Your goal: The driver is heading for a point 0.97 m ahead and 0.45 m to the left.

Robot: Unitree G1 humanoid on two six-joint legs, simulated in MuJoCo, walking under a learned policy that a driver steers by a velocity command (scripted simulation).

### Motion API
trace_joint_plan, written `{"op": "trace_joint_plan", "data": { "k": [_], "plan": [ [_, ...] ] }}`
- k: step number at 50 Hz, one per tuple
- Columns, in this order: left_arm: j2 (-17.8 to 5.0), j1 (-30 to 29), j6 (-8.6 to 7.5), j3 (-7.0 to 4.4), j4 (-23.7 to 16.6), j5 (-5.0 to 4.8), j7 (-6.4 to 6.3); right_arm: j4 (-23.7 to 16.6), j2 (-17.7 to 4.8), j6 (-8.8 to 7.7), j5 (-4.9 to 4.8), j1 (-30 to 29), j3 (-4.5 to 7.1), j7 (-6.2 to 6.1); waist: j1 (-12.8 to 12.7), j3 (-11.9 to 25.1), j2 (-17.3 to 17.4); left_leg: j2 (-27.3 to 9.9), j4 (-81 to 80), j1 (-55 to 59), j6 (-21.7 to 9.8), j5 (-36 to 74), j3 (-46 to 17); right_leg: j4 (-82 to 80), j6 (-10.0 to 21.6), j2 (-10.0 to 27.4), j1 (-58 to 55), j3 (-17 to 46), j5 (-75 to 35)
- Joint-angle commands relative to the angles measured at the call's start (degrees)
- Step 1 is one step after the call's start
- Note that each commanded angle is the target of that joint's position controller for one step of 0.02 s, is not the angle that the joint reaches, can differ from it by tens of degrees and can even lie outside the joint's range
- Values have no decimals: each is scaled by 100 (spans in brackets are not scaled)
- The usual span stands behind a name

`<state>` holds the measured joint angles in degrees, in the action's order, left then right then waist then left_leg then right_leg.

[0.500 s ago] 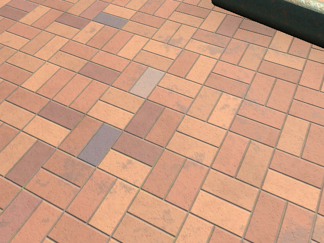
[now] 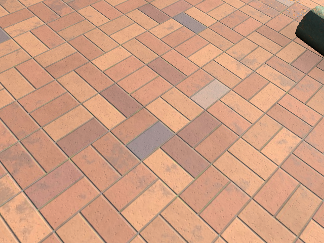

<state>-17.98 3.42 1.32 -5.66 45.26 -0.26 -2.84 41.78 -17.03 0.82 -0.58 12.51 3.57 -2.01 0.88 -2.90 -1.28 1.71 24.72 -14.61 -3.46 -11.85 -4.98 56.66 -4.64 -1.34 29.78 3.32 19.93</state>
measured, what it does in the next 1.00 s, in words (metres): steps on the spot, turning left: right foot, then left foot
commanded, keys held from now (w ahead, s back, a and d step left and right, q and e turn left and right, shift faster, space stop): q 1.00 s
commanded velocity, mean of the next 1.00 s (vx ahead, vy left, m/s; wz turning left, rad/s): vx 0.00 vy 0.00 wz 0.59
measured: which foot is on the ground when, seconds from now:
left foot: down 0.00-0.26, up 0.28-0.68, down 0.70-1.00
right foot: up 0.00-0.24, down 0.26-0.70, up 0.72-1.00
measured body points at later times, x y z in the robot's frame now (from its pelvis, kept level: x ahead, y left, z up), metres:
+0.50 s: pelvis +0.01 -0.04 +0.00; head +0.06 -0.05 +0.44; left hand +0.06 +0.27 -0.11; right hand +0.23 -0.29 -0.11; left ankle -0.04 +0.09 -0.68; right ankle +0.04 -0.15 -0.75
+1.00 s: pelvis +0.01 +0.02 +0.00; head +0.03 +0.06 +0.44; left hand -0.03 +0.35 -0.12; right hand +0.30 -0.13 -0.08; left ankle -0.03 +0.10 -0.75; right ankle +0.12 -0.11 -0.69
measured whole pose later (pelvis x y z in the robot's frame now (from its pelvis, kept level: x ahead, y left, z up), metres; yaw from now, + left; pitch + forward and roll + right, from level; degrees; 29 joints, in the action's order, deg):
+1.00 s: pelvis +0.01 +0.02 +0.00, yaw +36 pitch +2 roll -2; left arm -19.2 5.1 0.8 -4.7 43.5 0.0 -1.3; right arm 34.8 -18.2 1.4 -0.4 10.9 3.5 -1.5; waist 0.4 -3.8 -1.3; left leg 3.7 25.6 -15.1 -3.1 -11.5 -7.7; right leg 50.6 -5.1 -0.4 27.4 4.3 19.7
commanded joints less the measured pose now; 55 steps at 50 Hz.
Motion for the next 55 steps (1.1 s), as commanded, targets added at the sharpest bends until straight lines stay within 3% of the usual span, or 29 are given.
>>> {"op": "trace_joint_plan", "data": {
  "k": [1,4,9,12,13,14,15,16,18,20,22,25,29,31,33,34,35,36,37,38,39,40,42,47,52,55],
  "plan": [
    [-313,-321,-115,-37,-392,-18,27,-379,-1075,-2,-12,23,299,-75,74,765,911,-1311,-382,1317,-906,2189,-1508,-703,-99,34,429,183,-102],
    [-366,-318,-154,-36,-372,-33,79,-453,-1143,48,4,-98,328,-48,97,677,996,-1246,-370,931,-955,1910,-1769,-1214,-106,-44,-45,204,-32],
    [-469,-96,-285,-49,-321,-65,190,-573,-1128,119,-34,-387,332,2,43,778,1085,-1135,-99,857,-911,2381,-2314,-2112,18,-151,-711,242,58],
    [-569,429,-355,-106,-147,-48,254,-675,-1020,179,-124,-653,291,-41,-269,832,959,-710,289,463,-471,1690,-2298,-3752,240,1,-1844,147,-1346],
    [-892,556,-333,-176,-150,37,226,-688,-775,176,-64,-431,222,-40,-157,1011,270,-314,1018,-169,-169,312,-1862,-3867,568,904,-2607,875,-1881],
    [-1293,320,-264,-221,-224,136,178,-726,-542,134,-41,0,173,-20,245,842,-1231,729,2051,-1399,200,-2266,-822,-3793,1394,1971,-3021,2131,-3437],
    [-1063,355,-273,-173,-275,240,196,-690,-1071,83,18,16,322,-14,52,803,-1160,433,3367,-1741,484,-2723,-598,-3897,2098,2602,-2631,2641,-3474],
    [-772,104,-287,-78,-370,203,180,-584,-1376,94,-31,25,446,-5,117,644,-718,195,3972,-1730,585,-2295,-571,-3878,2034,2321,-2416,2106,-3110],
    [-499,-204,-258,10,-422,50,125,-448,-1176,209,-32,56,448,-20,131,415,-599,90,4375,-1879,773,-1597,-420,-3838,1609,1658,-2327,1184,-2406],
    [-546,-74,-209,37,-369,46,59,-552,-908,244,-78,-77,367,28,15,301,-686,30,4339,-1939,895,-1257,-141,-3905,1628,1461,-2311,694,-2593],
    [-635,208,-157,17,-306,89,5,-741,-762,217,-117,-395,297,51,-208,348,-780,-108,3817,-2101,971,-1121,68,-3942,1734,1524,-2724,521,-2755],
    [-838,331,-105,-42,-287,81,12,-904,-658,201,-70,-548,222,109,-340,535,-783,-359,3027,-1844,1001,-1140,235,-3909,1816,1730,-3039,342,-2975],
    [-1064,192,-68,-115,-320,23,128,-983,-666,229,-55,-461,192,202,-301,564,-850,-400,2047,-952,840,-1031,645,-3848,1741,1814,-2644,-77,-3148],
    [-1123,202,-77,-135,-292,-55,177,-1006,-712,271,-62,-368,223,250,-243,546,-852,-365,1515,-683,691,-886,745,-3677,1641,1903,-2637,-137,-3067],
    [-1100,99,-87,-132,-267,-170,196,-919,-720,297,-59,-38,273,295,12,570,-748,-229,438,-11,404,-130,912,-3185,1324,1834,-2410,-373,-2760],
    [-902,376,-108,-84,-147,-167,219,-839,-873,294,-45,201,354,255,74,660,-409,-151,-82,679,191,511,751,-2610,972,1622,-2003,-651,-2195],
    [-585,573,-123,6,-163,40,249,-860,-1432,271,-62,449,520,164,36,779,926,-1075,-380,1691,-217,2395,-649,-1151,422,1073,-812,-1185,-552],
    [-358,231,-140,107,-530,235,219,-1069,-1868,175,77,396,538,153,34,844,1992,-2425,-295,1849,-1442,3767,-2590,204,44,200,650,-931,2005],
    [-650,-139,-137,15,-600,120,168,-1041,-1552,22,197,513,472,226,392,1176,1249,-2445,-499,1555,-1819,3172,-2544,1084,63,232,678,-114,2013],
    [-753,-155,-118,-28,-609,-9,154,-990,-1384,-81,172,252,408,230,197,875,1074,-2072,-568,1312,-1507,2581,-1991,1229,169,360,721,22,1516],
    [-781,-7,-100,-62,-499,-14,119,-986,-1242,-114,74,-83,384,195,26,679,838,-1712,-574,1124,-1143,1968,-1597,1038,213,460,714,63,992],
    [-847,30,-83,-89,-450,38,83,-1019,-1104,-104,0,-302,324,158,-45,575,806,-1555,-573,980,-958,1874,-1445,853,196,484,672,91,645],
    [-783,193,-92,-91,-421,64,105,-1078,-1048,-74,27,-380,265,88,-159,695,881,-1337,-595,729,-937,2149,-1259,893,103,304,282,27,155],
    [-571,45,-115,-12,-543,35,123,-1070,-1119,-29,16,-229,292,18,-39,684,906,-1209,-505,894,-976,1694,-1485,-385,-63,141,200,110,-79],
    [-581,-22,-187,1,-633,-2,193,-1101,-1218,48,26,-280,329,48,39,619,1011,-1142,-352,558,-994,1301,-2022,-1326,-31,-29,-353,202,79],
    [-578,247,-226,25,-556,-25,270,-1080,-977,83,57,-397,216,73,46,863,1051,-1196,-31,627,-917,1913,-1960,-1778,53,104,-874,23,12]
  ]
}}
Velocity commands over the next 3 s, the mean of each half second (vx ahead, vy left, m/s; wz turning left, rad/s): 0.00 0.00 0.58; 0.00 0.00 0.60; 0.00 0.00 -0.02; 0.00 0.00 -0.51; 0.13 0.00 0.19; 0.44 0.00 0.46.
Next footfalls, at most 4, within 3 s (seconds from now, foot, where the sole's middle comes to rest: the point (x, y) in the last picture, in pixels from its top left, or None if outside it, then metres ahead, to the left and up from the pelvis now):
0.26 right None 0.08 -0.14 -0.78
0.70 left None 0.00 0.12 -0.78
1.16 right None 0.15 -0.06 -0.78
1.82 right None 0.14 -0.11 -0.78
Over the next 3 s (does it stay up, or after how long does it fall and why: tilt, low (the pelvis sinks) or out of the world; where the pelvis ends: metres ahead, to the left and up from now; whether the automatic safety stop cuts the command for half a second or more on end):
stays up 0.29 0.19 -0.01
